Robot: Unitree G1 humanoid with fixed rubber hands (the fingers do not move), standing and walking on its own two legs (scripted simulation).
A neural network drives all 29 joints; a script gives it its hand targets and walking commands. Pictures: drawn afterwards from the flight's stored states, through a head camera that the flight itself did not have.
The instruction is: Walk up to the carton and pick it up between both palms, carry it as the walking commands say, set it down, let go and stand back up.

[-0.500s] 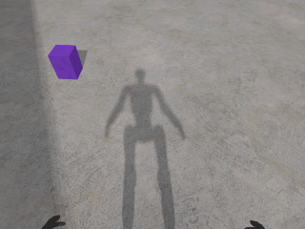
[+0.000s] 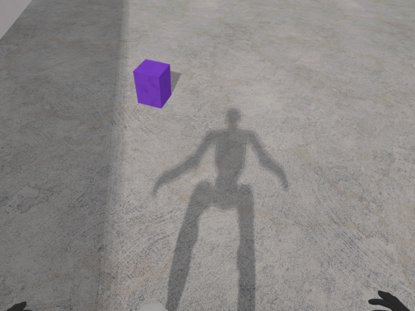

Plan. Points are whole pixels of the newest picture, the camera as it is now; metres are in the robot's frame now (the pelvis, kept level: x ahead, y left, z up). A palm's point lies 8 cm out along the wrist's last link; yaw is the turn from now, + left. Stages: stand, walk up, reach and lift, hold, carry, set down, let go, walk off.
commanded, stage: walk up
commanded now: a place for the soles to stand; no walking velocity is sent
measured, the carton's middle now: (153, 84) +1.74 +0.39 -0.61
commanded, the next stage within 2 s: none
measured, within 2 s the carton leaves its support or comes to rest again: neither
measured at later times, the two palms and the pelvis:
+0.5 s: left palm out of the picture +0.14 +0.38 -0.05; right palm (310, 207) +0.38 -0.26 -0.08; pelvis +0.20 +0.03 +0.02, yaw +11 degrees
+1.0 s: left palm (37, 182) +0.42 +0.44 -0.07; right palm (278, 156) +0.57 -0.22 -0.10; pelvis +0.42 +0.09 -0.01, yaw +16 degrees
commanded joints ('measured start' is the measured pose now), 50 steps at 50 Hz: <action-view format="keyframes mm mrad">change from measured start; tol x32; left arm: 1 -165 156 -16 -140 -27 -29 -25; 12 303 300 68 -10 -6 -69 6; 50 107 229 50 -127 -28 -57 -15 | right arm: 1 80 -290 -53 -69 22 -28 -52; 50 4 -202 18 -146 18 -81 -88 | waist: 1 -95 159 69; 9 43 184 -22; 12 210 -353 -9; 27 42 -117 35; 31 -180 436 -215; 50 78 -120 26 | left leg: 1 290 257 -720 -556 -626 273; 9 -107 172 -373 -385 -446 223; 12 -610 -206 -86 366 -336 49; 29 310 -126 80 -158 9 95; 32 727 304 -822 -427 -278 324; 43 -34 157 -212 -324 -182 237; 50 -446 4 -104 424 -221 51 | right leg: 1 -583 30 176 375 100 -7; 10 148 107 81 -220 254 -4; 13 169 -355 852 -780 -502 -92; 29 -88 -94 -75 -234 626 -105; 32 -646 112 83 472 41 -23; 44 30 63 73 -194 358 -18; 47 212 -329 744 -684 -394 -193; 50 89 -289 624 -625 -281 -249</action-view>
